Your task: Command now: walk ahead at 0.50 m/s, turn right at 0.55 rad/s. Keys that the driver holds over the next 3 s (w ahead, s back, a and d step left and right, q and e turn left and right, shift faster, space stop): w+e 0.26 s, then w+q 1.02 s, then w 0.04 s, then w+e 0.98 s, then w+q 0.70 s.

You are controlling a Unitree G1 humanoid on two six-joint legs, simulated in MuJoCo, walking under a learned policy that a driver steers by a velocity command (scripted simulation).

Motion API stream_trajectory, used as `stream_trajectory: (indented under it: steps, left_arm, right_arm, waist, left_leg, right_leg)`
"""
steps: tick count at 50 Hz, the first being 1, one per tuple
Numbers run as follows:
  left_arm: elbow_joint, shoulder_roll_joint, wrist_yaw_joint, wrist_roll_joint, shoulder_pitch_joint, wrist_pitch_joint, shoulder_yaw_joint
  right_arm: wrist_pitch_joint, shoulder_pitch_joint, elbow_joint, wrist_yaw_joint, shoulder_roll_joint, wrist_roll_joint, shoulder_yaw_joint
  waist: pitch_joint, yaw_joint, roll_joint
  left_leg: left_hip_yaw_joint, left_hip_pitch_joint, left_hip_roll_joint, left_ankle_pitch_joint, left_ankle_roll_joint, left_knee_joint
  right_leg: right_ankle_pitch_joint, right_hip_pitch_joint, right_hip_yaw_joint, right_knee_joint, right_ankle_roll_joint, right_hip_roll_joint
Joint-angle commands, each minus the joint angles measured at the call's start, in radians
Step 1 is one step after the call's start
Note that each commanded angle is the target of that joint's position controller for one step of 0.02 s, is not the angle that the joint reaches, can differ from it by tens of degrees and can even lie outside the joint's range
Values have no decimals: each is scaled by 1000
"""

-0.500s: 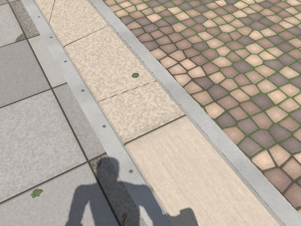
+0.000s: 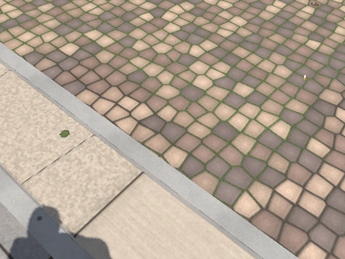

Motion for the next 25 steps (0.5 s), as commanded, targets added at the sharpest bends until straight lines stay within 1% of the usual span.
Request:
stream_trajectory:
  steps: [1, 4, 5, 6, 7, 8, 9, 10, 11, 12, 13, 14, 15, 16, 17, 18, 19, 20, 22, 25]
  left_arm:
    - [-103, -11, -18, -1, -123, -13, -21]
    - [-134, -2, -22, 4, -183, -13, -26]
    - [-139, 4, -19, 6, -185, -13, -25]
    - [-139, 13, -13, 9, -170, -13, -22]
    - [-131, 25, -6, 11, -130, -14, -16]
    - [-109, 44, 2, 11, -41, -19, -5]
    - [-60, 69, 14, 18, 113, -29, 12]
    - [-21, 151, 34, 25, 259, -31, 42]
    - [-48, 265, 45, 9, 203, -24, 65]
    - [-57, 249, 51, -20, 255, -12, 67]
    - [-37, 212, 60, -24, 205, -11, 58]
    - [-30, 139, 64, -26, 159, -18, 37]
    - [-32, 95, 67, -24, 114, -29, 23]
    - [-31, 61, 67, -25, 85, -40, 9]
    - [-22, 49, 64, -26, 94, -55, 1]
    - [-5, 53, 60, -27, 116, -69, 1]
    - [10, 68, 58, -29, 134, -78, 4]
    - [22, 78, 57, -26, 151, -83, 7]
    - [43, 80, 57, -24, 189, -88, 5]
    - [63, 70, 62, -22, 219, -95, -3]
  right_arm:
    - [-14, -22, -45, -2, -117, 0, -26]
    - [-6, 13, -17, -7, -146, 1, -35]
    - [-1, 21, -9, -10, -154, 1, -37]
    - [4, 25, -2, -13, -167, 1, -39]
    - [12, 29, 6, -16, -186, 0, -44]
    - [22, 31, 9, -18, -203, 0, -47]
    - [30, 22, 3, -19, -209, 4, -47]
    - [30, 31, -26, -15, -178, -4, -38]
    - [26, 60, -100, 7, -68, -1, -18]
    - [17, -79, -128, 8, -160, -6, -34]
    - [6, -128, -146, 12, -146, 9, -29]
    - [-1, -93, -119, 10, -130, 11, -21]
    - [8, -66, -95, 10, -119, 1, -19]
    - [27, -19, -75, 15, -108, -14, -14]
    - [45, 5, -59, 20, -100, -20, -14]
    - [57, 6, -53, 26, -96, -19, -15]
    - [64, -7, -53, 32, -91, -14, -16]
    - [68, -40, -57, 36, -88, -10, -17]
    - [72, -121, -74, 40, -89, -3, -19]
    - [67, -204, -89, 42, -81, 6, -20]
  waist:
    - [58, 4, 145]
    - [73, -6, 140]
    - [68, -2, 141]
    - [51, 10, 149]
    - [19, 32, 160]
    - [-37, 71, 160]
    - [-126, 141, 129]
    - [-229, 191, 32]
    - [-293, 99, -196]
    - [-305, 181, -39]
    - [-157, 143, -5]
    - [-74, 90, 52]
    - [-44, 48, 68]
    - [-47, 14, 54]
    - [-55, 6, 36]
    - [-51, 3, 36]
    - [-34, 4, 29]
    - [-15, 13, 27]
    - [26, 41, 19]
    - [54, 69, 8]
  left_leg:
    - [-65, 4, 240, 411, 97, -92]
    - [-17, 51, 264, 503, 84, -62]
    - [4, 75, 268, 604, 77, -25]
    - [26, 97, 270, 764, 69, 37]
    - [43, 117, 272, 921, 64, 131]
    - [54, 118, 272, 1005, 63, 278]
    - [72, 36, 257, 913, 45, 495]
    - [74, -181, 228, 546, 17, 790]
    - [0, -612, 30, -311, -44, 1124]
    - [-195, -711, 21, -253, -40, 1182]
    - [-206, -754, 74, -133, -30, 1137]
    - [-192, -688, 112, -70, -24, 1037]
    - [-193, -611, 134, -57, -26, 969]
    - [-193, -533, 145, -53, -31, 929]
    - [-184, -487, 142, -48, -34, 910]
    - [-176, -480, 139, -35, -34, 892]
    - [-172, -497, 138, -4, -34, 866]
    - [-172, -530, 141, 38, -31, 840]
    - [-180, -613, 137, 120, -26, 779]
    - [-213, -668, 94, 215, -14, 669]
  right_leg:
    - [94, -26, -38, -178, -6, -11]
    - [47, 43, -100, -304, -50, 8]
    - [15, 74, -120, -332, -70, 26]
    - [-30, 122, -141, -351, -92, 56]
    - [-82, 187, -158, -363, -116, 92]
    - [-115, 289, -162, -387, -144, 132]
    - [-82, 497, -141, -461, -175, 160]
    - [-205, 750, 76, -497, -220, 7]
    - [-199, 1004, 620, -580, -351, -277]
    - [-128, 995, 728, -683, -364, -288]
    - [-17, 887, 556, -690, -344, -264]
    - [136, 743, 432, -702, -302, -225]
    - [235, 645, 343, -715, -264, -176]
    - [290, 578, 272, -741, -243, -142]
    - [348, 542, 233, -758, -236, -132]
    - [390, 531, 201, -774, -229, -122]
    - [390, 524, 171, -794, -219, -115]
    - [370, 527, 147, -816, -203, -110]
    - [356, 562, 109, -846, -165, -103]
    - [355, 615, 43, -862, -122, -96]
Next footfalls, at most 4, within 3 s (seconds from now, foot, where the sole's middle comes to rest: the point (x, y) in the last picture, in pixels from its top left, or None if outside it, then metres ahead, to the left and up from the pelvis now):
0.18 right None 0.25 -0.11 -0.78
0.76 left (171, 236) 0.58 -0.02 -0.78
1.28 right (196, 166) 0.90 -0.15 -0.78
1.72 left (140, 144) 1.03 0.11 -0.78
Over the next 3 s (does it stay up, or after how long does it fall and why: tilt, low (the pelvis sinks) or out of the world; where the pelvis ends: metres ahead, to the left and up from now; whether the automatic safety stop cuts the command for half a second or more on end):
stays up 1.59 -0.03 -0.01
